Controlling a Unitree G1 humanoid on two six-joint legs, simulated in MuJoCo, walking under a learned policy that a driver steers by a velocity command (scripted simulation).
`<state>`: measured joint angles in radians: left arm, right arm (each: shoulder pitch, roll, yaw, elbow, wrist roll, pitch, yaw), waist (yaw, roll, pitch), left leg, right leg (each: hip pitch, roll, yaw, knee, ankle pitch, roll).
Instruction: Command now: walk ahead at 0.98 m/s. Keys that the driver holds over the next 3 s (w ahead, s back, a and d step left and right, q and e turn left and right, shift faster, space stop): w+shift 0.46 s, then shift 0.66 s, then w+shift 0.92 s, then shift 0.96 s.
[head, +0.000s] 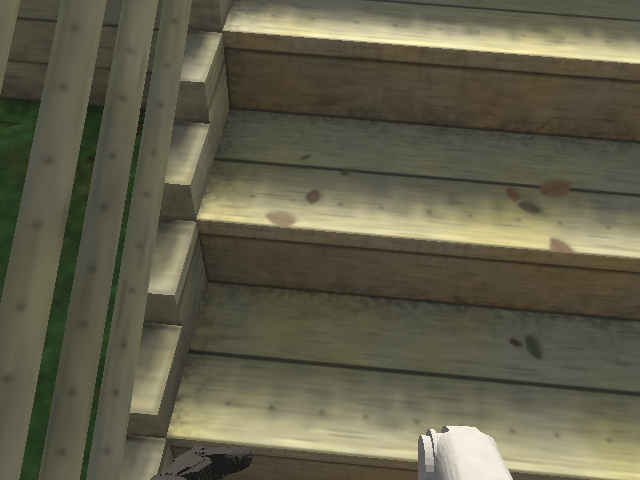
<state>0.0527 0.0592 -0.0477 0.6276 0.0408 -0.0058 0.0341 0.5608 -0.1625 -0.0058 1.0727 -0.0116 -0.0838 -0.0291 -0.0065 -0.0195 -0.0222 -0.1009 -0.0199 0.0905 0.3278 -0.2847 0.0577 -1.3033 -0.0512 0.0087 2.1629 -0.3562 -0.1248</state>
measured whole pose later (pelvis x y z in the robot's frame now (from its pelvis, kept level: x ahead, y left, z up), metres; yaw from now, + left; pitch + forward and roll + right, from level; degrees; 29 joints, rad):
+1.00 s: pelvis +0.48 -0.07 +0.33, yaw +0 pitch +0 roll -2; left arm 0.20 0.18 0.03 0.81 0.03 0.06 0.04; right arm 0.39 -0.17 -0.03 0.89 -0.01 -0.10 -0.02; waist -0.02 -0.09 0.02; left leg -0.31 0.08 0.04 0.47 -0.16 0.01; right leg -0.60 -0.06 -0.02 1.06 -0.15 0.00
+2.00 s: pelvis +0.84 -0.35 +0.48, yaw +0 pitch +3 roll +1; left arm 0.52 0.16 0.06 1.06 0.02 -0.11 -0.03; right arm 0.02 -0.07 0.00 0.58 -0.01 -0.06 -0.01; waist 0.02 0.05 -0.07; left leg -1.23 -0.08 -0.08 2.10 -0.04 0.12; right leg -0.31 0.03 -0.11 0.67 -0.42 -0.09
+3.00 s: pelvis +1.25 -0.49 +0.77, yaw +0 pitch +1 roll +0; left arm 0.27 0.14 0.04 0.90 0.03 -0.06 0.04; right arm 0.22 -0.11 -0.04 0.75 -0.04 0.01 -0.05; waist -0.01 0.03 0.01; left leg -0.78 -0.08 -0.12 1.71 -0.10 0.03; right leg -0.62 -0.01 -0.15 0.94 -0.35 -0.11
